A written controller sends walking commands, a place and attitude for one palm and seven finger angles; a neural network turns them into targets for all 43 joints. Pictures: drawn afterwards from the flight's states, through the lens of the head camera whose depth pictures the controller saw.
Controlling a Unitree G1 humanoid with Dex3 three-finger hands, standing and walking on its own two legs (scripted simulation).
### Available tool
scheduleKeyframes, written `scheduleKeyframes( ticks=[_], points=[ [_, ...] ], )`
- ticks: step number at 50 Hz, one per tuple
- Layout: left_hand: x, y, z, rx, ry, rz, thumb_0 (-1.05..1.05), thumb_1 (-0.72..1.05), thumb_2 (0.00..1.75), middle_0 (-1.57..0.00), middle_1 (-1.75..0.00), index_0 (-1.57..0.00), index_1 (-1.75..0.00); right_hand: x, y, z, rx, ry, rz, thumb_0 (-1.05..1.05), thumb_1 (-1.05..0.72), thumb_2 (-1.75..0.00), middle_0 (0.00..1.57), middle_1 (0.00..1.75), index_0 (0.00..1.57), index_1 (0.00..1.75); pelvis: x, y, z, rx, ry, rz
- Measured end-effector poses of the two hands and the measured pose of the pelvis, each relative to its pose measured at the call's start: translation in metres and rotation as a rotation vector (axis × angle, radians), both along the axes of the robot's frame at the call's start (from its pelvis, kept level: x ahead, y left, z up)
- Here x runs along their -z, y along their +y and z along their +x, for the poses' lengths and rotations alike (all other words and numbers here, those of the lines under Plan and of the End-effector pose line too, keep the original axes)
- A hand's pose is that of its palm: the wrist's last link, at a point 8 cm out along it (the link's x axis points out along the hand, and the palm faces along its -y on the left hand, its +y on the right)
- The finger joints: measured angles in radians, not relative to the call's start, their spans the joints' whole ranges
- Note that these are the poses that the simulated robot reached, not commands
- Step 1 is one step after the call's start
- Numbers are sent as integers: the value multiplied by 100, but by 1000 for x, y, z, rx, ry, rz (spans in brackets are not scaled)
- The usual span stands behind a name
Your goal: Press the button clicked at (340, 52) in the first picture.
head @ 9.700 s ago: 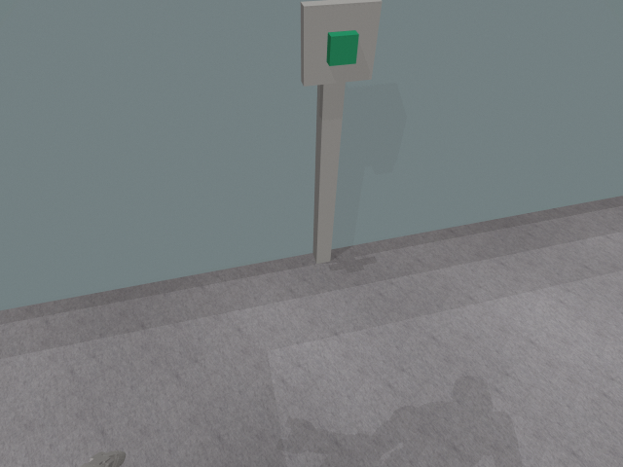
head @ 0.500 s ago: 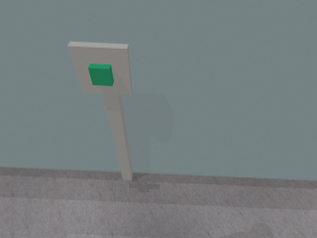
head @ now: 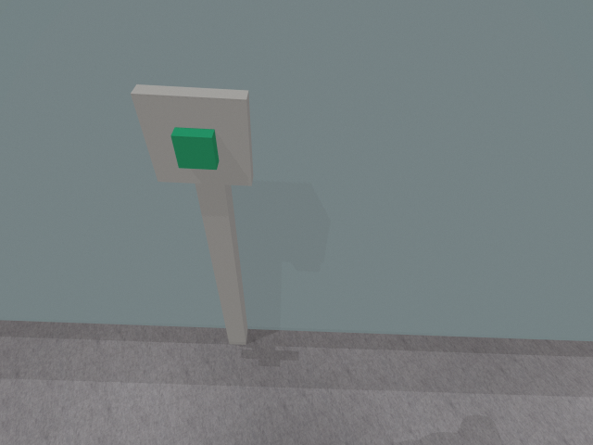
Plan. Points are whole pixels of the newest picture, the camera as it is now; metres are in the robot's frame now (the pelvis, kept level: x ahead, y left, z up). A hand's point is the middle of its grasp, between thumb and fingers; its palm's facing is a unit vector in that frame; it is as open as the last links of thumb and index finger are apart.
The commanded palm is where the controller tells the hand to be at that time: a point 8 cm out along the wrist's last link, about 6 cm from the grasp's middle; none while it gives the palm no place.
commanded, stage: shuffle to correct the standing spot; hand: left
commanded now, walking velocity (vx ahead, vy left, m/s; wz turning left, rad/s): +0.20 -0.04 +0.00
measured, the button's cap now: (196, 147) +0.55 +0.21 +0.10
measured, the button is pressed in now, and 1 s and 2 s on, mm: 0 0 0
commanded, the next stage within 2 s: come to a stop and stand still in 0.18 s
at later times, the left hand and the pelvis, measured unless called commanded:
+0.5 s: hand out of the picture +0.01 +0.15 -0.19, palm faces +0.06 -0.99 -0.13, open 7.4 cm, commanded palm none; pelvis +0.07 +0.00 -0.01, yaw +1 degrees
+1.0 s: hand out of the picture +0.14 +0.20 -0.16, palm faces +0.05 -0.96 -0.28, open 7.4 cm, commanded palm none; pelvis +0.05 -0.02 -0.01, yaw +3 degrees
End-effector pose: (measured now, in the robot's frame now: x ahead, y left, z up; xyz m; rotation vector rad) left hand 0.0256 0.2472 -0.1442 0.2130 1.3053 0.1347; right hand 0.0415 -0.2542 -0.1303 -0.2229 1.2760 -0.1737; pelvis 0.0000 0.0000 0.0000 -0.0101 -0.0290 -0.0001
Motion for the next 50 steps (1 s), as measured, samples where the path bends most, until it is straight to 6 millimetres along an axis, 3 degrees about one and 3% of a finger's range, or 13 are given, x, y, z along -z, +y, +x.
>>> scheduleKeyframes(
  ticks=[6, 16, 20, 24, 30, 36, 45, 50],
  points=[
    [6, -6, -7, -3, 45, -21, 0, 91, 90, -20, -30, -19, -30, 9, 14, -11, 30, 40, 31, 0, -91, -90, 20, 30, 20, 30, 3, 3, 12, 10, 6, 7],
    [14, -37, -21, -60, 158, -70, 0, 91, 90, -20, -30, -19, -30, 26, 31, -31, 93, 169, 92, 0, -91, -90, 20, 30, 20, 30, 12, -4, 48, 0, 20, 1],
    [20, -47, -25, -112, 177, -83, 0, 91, 90, -20, -30, -20, -30, 29, 34, -19, 69, 210, 83, 0, -91, -90, 20, 30, 20, 30, 17, -5, 61, -27, 21, -24],
    [22, -51, -25, -129, 229, -107, 0, 91, 90, -20, -30, -20, -30, 25, 40, 12, 69, 165, 64, 0, -91, -90, 20, 30, 20, 30, 15, 1, 70, -22, 14, -15],
    [13, -42, 14, -109, 159, -84, 1, 91, 90, -20, -30, -20, -30, 17, 36, 36, 60, 93, 43, 1, -93, -90, 20, 30, 20, 30, 6, 4, 69, -23, 3, -10],
    [12, -24, 49, -77, 29, -9, 1, 92, 90, -20, -30, -20, -30, 25, 22, 48, 43, 63, 62, 1, -93, -90, 20, 30, 20, 30, 12, -9, 67, -30, -16, 17],
    [-3, -9, 91, -33, -162, 41, 1, 91, 90, -20, -30, -20, -30, 6, -21, 79, -6, -113, -10, 0, -92, -90, 20, 30, 20, 30, 14, -21, 57, -50, -8, 1],
    [-17, -4, 104, -12, -228, 54, 1, 91, 90, -20, -30, -20, -30, -5, -41, 91, -49, -158, -42, 0, -91, -90, 20, 30, 20, 30, 10, -25, 50, -54, -17, 2]
  ],
)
